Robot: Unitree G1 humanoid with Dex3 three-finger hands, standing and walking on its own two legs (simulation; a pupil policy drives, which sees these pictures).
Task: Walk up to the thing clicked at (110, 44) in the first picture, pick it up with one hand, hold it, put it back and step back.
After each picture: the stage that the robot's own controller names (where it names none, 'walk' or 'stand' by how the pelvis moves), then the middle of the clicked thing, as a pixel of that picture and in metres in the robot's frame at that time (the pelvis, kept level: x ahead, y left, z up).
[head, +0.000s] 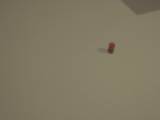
stand; (111, 48) +1.23 -0.30 -0.72
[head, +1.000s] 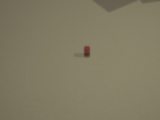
walk; (86, 51) +1.14 +0.05 -0.70
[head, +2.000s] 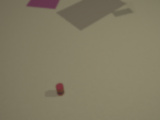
walk; (60, 89) +0.67 +0.23 -0.71
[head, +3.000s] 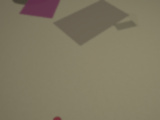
walk; out of the picture +0.39 +0.15 -0.70
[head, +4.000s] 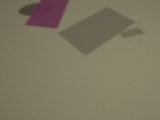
stand; out of the picture +0.31 +0.16 -0.72
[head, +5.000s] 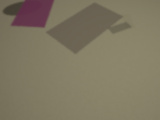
stand; out of the picture +0.27 +0.19 -0.72
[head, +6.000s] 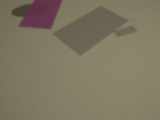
stand; out of the picture +0.30 +0.18 -0.73
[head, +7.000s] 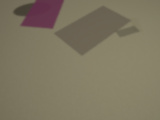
stand; out of the picture +0.29 +0.17 -0.73
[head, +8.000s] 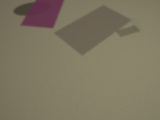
go down; out of the picture +0.29 +0.17 -0.73
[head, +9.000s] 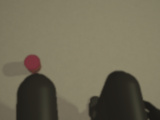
go down; (33, 64) +0.40 +0.18 -0.32
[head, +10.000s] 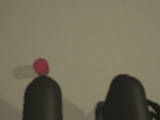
approach; (41, 68) +0.39 +0.17 -0.31
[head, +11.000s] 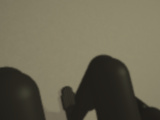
close in; out of the picture +0.39 +0.21 -0.23
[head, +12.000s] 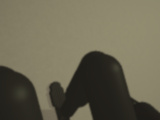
close; out of the picture +0.38 +0.22 -0.22
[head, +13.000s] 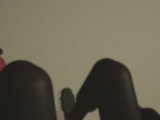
lift; out of the picture +0.33 +0.22 -0.19
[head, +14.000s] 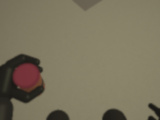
lift; (31, 81) +0.31 +0.17 +0.02
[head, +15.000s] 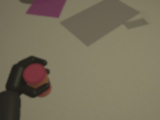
hold; (38, 81) +0.32 +0.16 +0.03
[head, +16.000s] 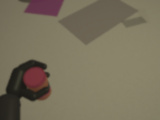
hold; (38, 84) +0.32 +0.17 +0.02
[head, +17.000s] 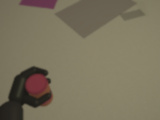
crouch; (40, 91) +0.30 +0.16 -0.01
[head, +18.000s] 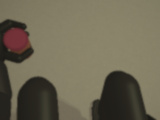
lower; (20, 45) +0.43 +0.19 -0.08
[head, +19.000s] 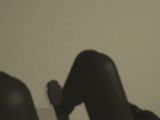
lower; out of the picture +0.41 +0.23 -0.23
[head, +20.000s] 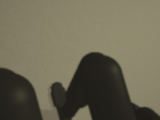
lower; out of the picture +0.39 +0.23 -0.22
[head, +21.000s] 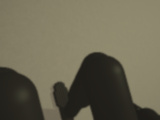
lower; out of the picture +0.39 +0.23 -0.22
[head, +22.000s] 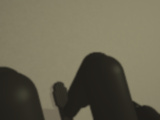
lower; out of the picture +0.39 +0.23 -0.22
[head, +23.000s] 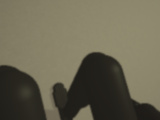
open; out of the picture +0.37 +0.20 -0.22
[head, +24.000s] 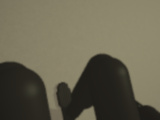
stand; out of the picture +0.38 +0.20 -0.23
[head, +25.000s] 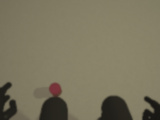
walk; (55, 90) +0.36 +0.14 -0.49
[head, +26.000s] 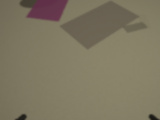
stand; out of the picture +0.31 +0.13 -0.66
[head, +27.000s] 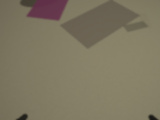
stand; out of the picture +0.31 +0.14 -0.67
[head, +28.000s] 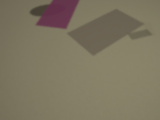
stand; out of the picture +0.33 +0.13 -0.72
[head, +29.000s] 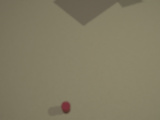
walk; (66, 107) +0.39 +0.10 -0.70
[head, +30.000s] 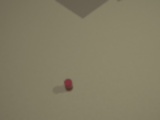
walk; (68, 85) +0.61 +0.15 -0.70
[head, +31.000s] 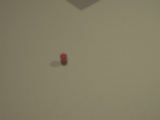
stand; (63, 59) +0.95 +0.20 -0.69
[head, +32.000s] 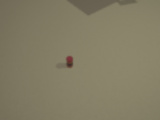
stand; (69, 62) +0.98 +0.14 -0.72
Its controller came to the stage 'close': yes
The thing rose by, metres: 0.73
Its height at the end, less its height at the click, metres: +0.00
